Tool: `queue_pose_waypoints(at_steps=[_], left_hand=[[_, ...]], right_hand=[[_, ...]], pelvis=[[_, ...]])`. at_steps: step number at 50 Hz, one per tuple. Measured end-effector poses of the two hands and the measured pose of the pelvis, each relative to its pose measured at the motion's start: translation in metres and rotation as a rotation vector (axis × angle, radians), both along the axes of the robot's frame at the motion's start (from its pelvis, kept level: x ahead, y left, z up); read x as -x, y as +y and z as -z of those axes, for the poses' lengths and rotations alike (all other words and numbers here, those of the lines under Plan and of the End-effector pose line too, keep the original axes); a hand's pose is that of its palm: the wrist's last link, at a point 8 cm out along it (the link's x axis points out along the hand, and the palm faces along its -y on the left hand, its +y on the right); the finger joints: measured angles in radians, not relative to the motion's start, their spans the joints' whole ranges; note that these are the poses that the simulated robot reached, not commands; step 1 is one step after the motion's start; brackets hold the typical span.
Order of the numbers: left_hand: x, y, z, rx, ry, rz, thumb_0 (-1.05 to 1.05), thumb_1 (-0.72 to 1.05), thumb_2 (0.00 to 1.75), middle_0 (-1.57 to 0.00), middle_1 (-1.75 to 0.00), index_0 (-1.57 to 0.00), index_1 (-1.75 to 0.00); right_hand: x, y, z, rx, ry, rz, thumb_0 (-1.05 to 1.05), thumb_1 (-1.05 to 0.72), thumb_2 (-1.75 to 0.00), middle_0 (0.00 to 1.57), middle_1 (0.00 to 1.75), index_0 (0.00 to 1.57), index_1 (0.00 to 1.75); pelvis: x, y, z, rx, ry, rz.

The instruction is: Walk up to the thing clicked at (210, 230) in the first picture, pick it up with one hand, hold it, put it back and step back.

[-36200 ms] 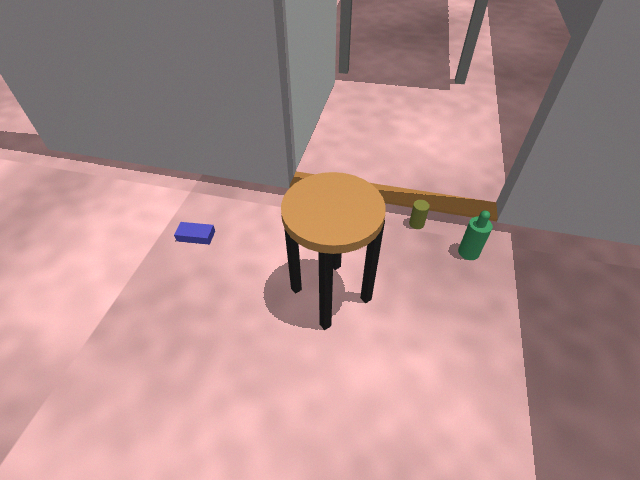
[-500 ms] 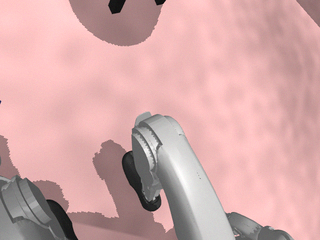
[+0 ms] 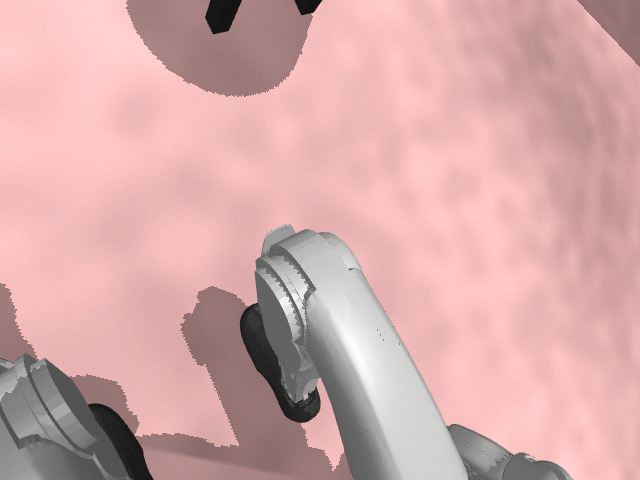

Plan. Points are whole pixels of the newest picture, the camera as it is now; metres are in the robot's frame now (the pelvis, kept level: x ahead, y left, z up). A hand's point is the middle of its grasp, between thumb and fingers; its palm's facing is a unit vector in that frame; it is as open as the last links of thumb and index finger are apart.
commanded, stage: close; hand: left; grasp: from above
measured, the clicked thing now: out of the picture +0.43 +0.27 -0.28
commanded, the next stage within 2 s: settle in 1.20 s
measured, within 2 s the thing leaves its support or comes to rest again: leaves its support in 1.70 s
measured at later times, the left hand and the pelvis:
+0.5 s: hand out of the picture +0.43 +0.27 -0.26, palm faces -0.12 -0.47 -0.88, open 11.0 cm; pelvis +0.00 +0.00 +0.00, yaw +0 degrees
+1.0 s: hand out of the picture +0.43 +0.27 -0.25, palm faces -0.12 -0.47 -0.87, open 10.3 cm; pelvis +0.00 +0.00 +0.00, yaw +0 degrees
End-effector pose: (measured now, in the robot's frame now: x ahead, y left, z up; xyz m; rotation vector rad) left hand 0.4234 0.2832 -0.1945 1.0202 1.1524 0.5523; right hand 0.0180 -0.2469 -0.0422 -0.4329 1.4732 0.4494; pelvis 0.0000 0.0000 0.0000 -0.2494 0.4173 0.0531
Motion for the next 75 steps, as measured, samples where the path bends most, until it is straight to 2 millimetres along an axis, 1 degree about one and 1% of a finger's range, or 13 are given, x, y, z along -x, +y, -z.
queue_pose_waypoints(at_steps=[6, 12, 23, 34, 43, 51, 61, 67, 75], left_hand=[[-0.001, -0.002, 0.001, 0.006, -0.007, -0.023, 0.00, -0.24, 0.77, -0.34, -0.91, -0.36, -0.90], [-0.005, -0.004, 0.004, 0.012, 0.000, -0.009, 0.01, -0.19, 0.72, -0.39, -0.84, -0.40, -0.84], [-0.007, -0.008, 0.004, -0.002, 0.003, -0.008, 0.01, -0.11, 0.68, -0.47, -0.76, -0.48, -0.77], [-0.007, -0.008, 0.003, 0.004, -0.001, -0.012, 0.00, -0.06, 0.62, -0.49, -0.69, -0.58, -0.74], [-0.006, -0.004, 0.001, 0.000, -0.004, -0.014, 0.00, -0.04, 0.60, -0.52, -0.63, -0.60, -0.68], [-0.005, -0.003, 0.001, 0.003, -0.002, -0.017, 0.00, -0.03, 0.57, -0.54, -0.58, -0.62, -0.64], [-0.006, -0.003, 0.001, -0.003, -0.005, -0.016, 0.00, -0.03, 0.54, -0.57, -0.55, -0.65, -0.61], [-0.004, -0.003, -0.001, 0.006, -0.008, -0.027, 0.00, -0.04, 0.54, -0.58, -0.55, -0.66, -0.60], [-0.004, -0.004, 0.000, 0.005, 0.008, 0.009, 0.00, -0.04, 0.55, -0.59, -0.54, -0.67, -0.60]], right_hand=[[0.006, -0.005, -0.007, 0.017, 0.019, -0.005, 0.00, -0.91, -0.90, 0.20, 0.29, 0.19, 0.30], [0.007, -0.009, -0.010, 0.038, 0.027, -0.003, 0.00, -0.91, -0.90, 0.20, 0.29, 0.19, 0.30], [-0.001, -0.005, -0.006, 0.012, 0.010, -0.017, 0.00, -0.91, -0.90, 0.20, 0.29, 0.19, 0.30], [-0.008, -0.005, 0.000, 0.003, -0.015, -0.025, 0.00, -0.91, -0.90, 0.20, 0.29, 0.19, 0.30], [-0.003, -0.002, -0.004, 0.004, -0.006, -0.019, 0.00, -0.91, -0.90, 0.19, 0.29, 0.19, 0.30], [0.001, -0.004, -0.009, 0.014, 0.023, -0.019, 0.00, -0.91, -0.90, 0.20, 0.29, 0.19, 0.30], [-0.009, -0.009, -0.008, 0.019, 0.008, -0.038, 0.00, -0.90, -0.90, 0.20, 0.29, 0.19, 0.30], [-0.013, -0.008, -0.006, 0.016, -0.003, -0.047, 0.00, -0.91, -0.90, 0.19, 0.29, 0.19, 0.30], [-0.015, -0.006, -0.005, 0.016, -0.010, -0.028, 0.00, -0.92, -0.90, 0.19, 0.29, 0.19, 0.30]], pelvis=[[-0.001, 0.000, 0.000, 0.000, -0.007, -0.004], [-0.001, 0.000, 0.000, 0.005, -0.003, -0.001], [-0.004, 0.000, -0.001, 0.003, -0.003, -0.003], [-0.003, -0.001, 0.000, 0.000, -0.002, 0.002], [-0.001, 0.000, -0.002, 0.003, -0.004, 0.001], [-0.003, 0.000, -0.003, 0.006, -0.004, -0.007], [-0.004, -0.001, -0.004, 0.006, 0.000, -0.007], [-0.003, -0.001, -0.004, 0.004, -0.003, -0.009], [-0.004, -0.001, -0.006, 0.006, 0.015, -0.003]])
